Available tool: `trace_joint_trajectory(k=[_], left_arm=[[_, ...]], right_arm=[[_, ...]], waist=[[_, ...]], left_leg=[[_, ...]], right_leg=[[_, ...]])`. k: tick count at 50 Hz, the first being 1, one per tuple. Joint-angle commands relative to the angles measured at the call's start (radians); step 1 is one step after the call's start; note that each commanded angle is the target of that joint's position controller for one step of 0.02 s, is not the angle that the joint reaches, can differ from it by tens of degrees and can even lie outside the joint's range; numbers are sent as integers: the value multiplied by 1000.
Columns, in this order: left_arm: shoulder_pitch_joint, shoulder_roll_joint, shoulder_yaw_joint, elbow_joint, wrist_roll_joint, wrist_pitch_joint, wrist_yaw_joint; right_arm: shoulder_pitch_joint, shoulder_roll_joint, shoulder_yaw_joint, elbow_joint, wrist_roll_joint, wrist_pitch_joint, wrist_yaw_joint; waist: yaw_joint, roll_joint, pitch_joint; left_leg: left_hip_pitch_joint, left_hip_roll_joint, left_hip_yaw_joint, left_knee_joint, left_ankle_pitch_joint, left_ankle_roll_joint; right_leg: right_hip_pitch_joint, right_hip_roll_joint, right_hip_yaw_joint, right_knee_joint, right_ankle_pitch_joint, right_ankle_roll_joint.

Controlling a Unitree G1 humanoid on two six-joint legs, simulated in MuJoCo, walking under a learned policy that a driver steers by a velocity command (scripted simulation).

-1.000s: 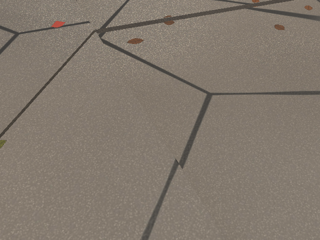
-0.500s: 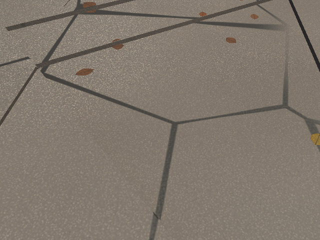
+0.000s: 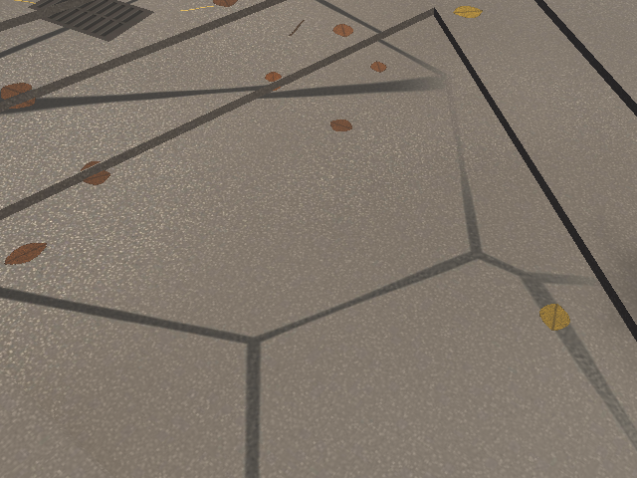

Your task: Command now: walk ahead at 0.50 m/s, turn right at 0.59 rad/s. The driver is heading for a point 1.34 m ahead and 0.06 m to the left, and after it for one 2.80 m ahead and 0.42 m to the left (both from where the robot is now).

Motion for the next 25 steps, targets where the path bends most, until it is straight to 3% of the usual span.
trace_joint_trajectory(k=[1, 2, 3, 4, 5, 6, 7, 8, 9, 10, 11, 12, 13, 14, 15, 16, 17, 18, 19, 20, 22, 24, 25], left_arm=[[-233, 131, 14, -153, 14, -45, 3], [-190, 154, 17, -137, 20, -34, -4], [-136, 177, 23, -133, 15, -23, -17], [-143, 181, 21, -146, 36, -23, -26], [-151, 188, 25, -165, 19, -23, -25], [-140, 181, 18, -181, 24, -22, -20], [-172, 177, 16, -206, 19, -24, -21], [-239, 171, 18, -237, 26, -34, -34], [-178, 42, -10, -227, 50, -49, -52], [-13, -58, -34, -219, 31, -41, -62], [-96, 20, -17, -255, 23, -18, -41], [-192, 48, -14, -261, 38, 12, -5], [-184, 67, -17, -239, 60, 40, 18], [-155, 24, -45, -225, 95, 61, 30], [-139, 8, -57, -199, 118, 70, 32], [-155, 27, -50, -200, 104, 72, 21], [-174, 36, -48, -203, 80, 72, 10], [-218, 42, -48, -207, 63, 71, 3], [-319, 66, -16, -278, -141, 83, 14], [-349, 62, -26, -285, -158, 85, 14], [-425, 47, -26, -298, -111, 85, 0], [-462, 23, -23, -288, -101, 77, -15], [-439, 16, -18, -271, -101, 75, -20]], right_arm=[[20, -22, 19, -88, 6, 18, -1], [-17, -1, 31, -101, 2, 21, 15], [-48, -10, 31, -117, 7, 24, 31], [-9, -31, 28, -110, -4, 22, 41], [11, -81, 8, -114, -7, 19, 42], [77, -106, -5, -100, -26, 10, 35], [194, -121, -24, -74, -18, 1, 28], [435, -152, -45, -3, -8, -12, 14], [671, -178, -58, 64, -1, -22, 3], [557, -209, -40, 15, 18, -27, 30], [441, -172, -46, 3, 18, -42, 31], [341, -80, -20, 8, 45, -53, 27], [229, 1, 7, -5, 38, -54, 25], [113, 94, 39, -4, -2, -55, 5], [33, 105, 47, -7, -10, -62, -21], [38, 51, 35, -3, 5, -79, -41], [67, 5, 21, 10, 6, -91, -51], [117, -11, 18, 28, 4, -95, -54], [161, -189, -51, 75, 147, -68, -89], [183, -210, -56, 81, 162, -53, -99], [263, -160, -62, 108, 149, -24, -100], [335, -94, -64, 140, 130, 3, -99], [340, -96, -72, 150, 124, 18, -98]], waist=[[-107, 25, 57], [-83, -18, 54], [-52, -52, 66], [-68, -65, 63], [-82, -59, 56], [-99, -52, 36], [-158, -29, 22], [-276, 58, -9], [-331, 172, -143], [-186, 234, -231], [-189, 80, -21], [-166, 16, 49], [-123, -38, 7], [-64, -61, 45], [-37, -2, 74], [-49, 9, -14], [-57, 16, -16], [-72, 5, 30], [-45, 40, 72], [-48, 26, 66], [-112, 28, 76], [-157, 11, 77], [-151, 19, 89]], left_leg=[[291, 0, 81, -283, 172, -14], [382, -30, 121, -317, 248, -6], [424, -61, 156, -321, 279, -8], [450, -44, 111, -247, 408, 1], [407, -60, 135, -272, 316, 3], [490, -98, 199, -199, 274, 10], [630, -139, 219, -240, 200, 19], [853, -172, 221, -345, 163, 48], [1103, -39, -9, -396, 365, 259], [1067, 242, -518, -642, 536, 528], [871, 300, -735, -741, 80, 516], [686, 276, -672, -713, -199, 465], [534, 251, -608, -702, -245, 458], [391, 205, -491, -713, -207, 407], [245, 147, -407, -684, -168, 353], [154, 66, -249, -649, -158, 329], [75, 13, -139, -600, -211, 286], [-11, -14, -62, -592, -281, 258], [-132, 8, -108, -650, -96, 252], [-53, 23, -82, -609, -74, 237], [131, 46, -77, -532, -93, 214], [327, 59, -99, -433, -94, 194], [381, 71, -116, -386, -45, 188]], right_leg=[[-428, -170, 242, -299, 124, -165], [-465, -143, 199, -272, 71, -143], [-467, -143, 193, -246, 20, -145], [-459, -177, 230, -171, 24, -138], [-378, -192, 248, -115, 58, -139], [-381, -191, 245, -32, 107, -132], [-410, -173, 225, 99, 236, -117], [-488, -115, 197, 350, 386, -85], [-621, 8, 145, 785, 177, -3], [-751, 39, 132, 998, -290, 31], [-938, -25, 195, 1022, -193, 48], [-965, -110, 183, 1016, -68, 62], [-860, -160, 187, 939, 4, 80], [-760, -231, 234, 703, 165, 88], [-657, -274, 204, 565, 290, 104], [-490, -251, 119, 489, 430, 116], [-368, -251, 65, 382, 616, 117], [-254, -243, 3, 265, 687, 120], [-101, -170, 10, 220, 688, 106], [-108, -165, 11, 162, 643, 108], [-178, -174, 0, 20, 631, 91], [-226, -215, 18, -140, 698, 68], [-220, -234, 23, -199, 688, 55]])
Next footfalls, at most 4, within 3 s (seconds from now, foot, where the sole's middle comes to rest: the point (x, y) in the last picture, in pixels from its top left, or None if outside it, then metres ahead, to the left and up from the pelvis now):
0.16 left None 0.21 0.16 -0.76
0.56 right None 0.45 -0.12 -0.91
1.00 left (319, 403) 0.77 0.07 -0.91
1.54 right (423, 327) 1.02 -0.20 -0.91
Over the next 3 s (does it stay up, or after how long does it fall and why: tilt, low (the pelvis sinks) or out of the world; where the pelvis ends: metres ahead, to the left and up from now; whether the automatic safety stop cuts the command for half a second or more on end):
stays up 1.37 -0.04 -0.14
